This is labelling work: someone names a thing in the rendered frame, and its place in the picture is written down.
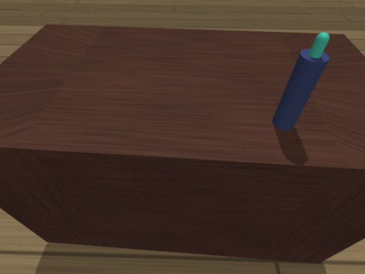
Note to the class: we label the bottle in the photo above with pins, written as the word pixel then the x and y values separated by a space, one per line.
pixel 307 70

